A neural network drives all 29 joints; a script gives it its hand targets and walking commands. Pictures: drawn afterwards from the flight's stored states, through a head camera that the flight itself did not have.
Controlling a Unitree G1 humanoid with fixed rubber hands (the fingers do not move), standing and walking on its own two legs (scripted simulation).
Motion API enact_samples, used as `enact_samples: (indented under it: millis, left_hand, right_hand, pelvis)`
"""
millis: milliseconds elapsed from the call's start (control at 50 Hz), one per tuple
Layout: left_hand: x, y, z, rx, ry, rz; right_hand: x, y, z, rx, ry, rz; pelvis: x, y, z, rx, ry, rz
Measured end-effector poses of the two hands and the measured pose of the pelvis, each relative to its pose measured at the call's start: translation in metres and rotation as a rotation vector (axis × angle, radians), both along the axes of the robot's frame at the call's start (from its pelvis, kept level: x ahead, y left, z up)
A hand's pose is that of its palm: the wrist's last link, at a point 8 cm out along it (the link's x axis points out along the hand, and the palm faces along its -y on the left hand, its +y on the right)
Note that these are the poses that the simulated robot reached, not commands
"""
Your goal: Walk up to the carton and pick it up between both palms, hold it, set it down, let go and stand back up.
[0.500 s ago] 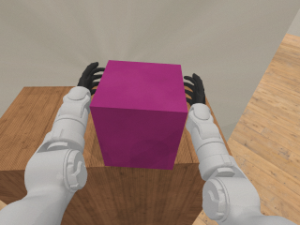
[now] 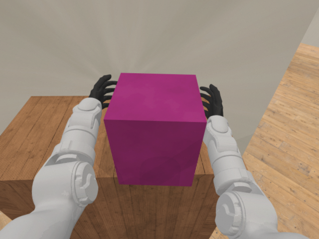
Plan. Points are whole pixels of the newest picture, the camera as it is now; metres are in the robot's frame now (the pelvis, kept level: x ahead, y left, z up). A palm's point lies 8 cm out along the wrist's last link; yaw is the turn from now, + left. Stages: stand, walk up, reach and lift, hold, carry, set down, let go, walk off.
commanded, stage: reach and lift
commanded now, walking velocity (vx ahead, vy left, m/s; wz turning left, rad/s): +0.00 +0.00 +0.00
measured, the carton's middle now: (156, 130) +0.40 -0.01 +0.09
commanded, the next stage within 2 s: none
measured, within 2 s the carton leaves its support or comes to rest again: leaves its support in 0.76 s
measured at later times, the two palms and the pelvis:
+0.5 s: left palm (96, 101) +0.43 +0.14 +0.18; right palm (212, 114) +0.38 -0.16 +0.16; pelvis +0.00 +0.00 +0.00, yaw +0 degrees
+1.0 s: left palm (93, 96) +0.43 +0.15 +0.19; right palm (212, 106) +0.39 -0.15 +0.18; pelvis +0.00 +0.00 +0.00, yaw +0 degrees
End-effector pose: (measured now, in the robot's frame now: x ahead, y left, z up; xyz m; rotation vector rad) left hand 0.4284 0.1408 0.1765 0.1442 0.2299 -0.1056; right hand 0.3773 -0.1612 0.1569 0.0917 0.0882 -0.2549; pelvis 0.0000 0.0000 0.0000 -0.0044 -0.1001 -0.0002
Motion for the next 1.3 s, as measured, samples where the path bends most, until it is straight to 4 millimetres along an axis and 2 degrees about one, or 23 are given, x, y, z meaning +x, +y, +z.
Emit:
enact_samples:
  millis: [760,1000,1200,1300]
  left_hand:
    - [0.001,0.005,0.004,-0.012,0.003,0.043]
    - [0.001,0.006,0.016,-0.014,-0.027,0.059]
    - [-0.002,0.005,0.020,-0.004,-0.025,0.076]
    - [-0.006,0.005,0.027,-0.006,-0.047,0.091]
  right_hand:
    - [0.003,0.008,0.006,-0.055,-0.016,0.001]
    - [0.008,0.008,0.022,-0.064,-0.044,0.017]
    - [0.010,0.007,0.028,-0.056,-0.040,0.035]
    - [0.010,0.006,0.039,-0.052,-0.061,0.047]
  pelvis:
    - [0.001,0.000,0.000,0.000,0.001,0.000]
    - [0.001,0.000,0.000,0.000,0.001,0.000]
    - [0.000,0.000,0.000,0.000,0.000,0.000]
    - [-0.001,0.000,0.000,0.000,-0.002,0.000]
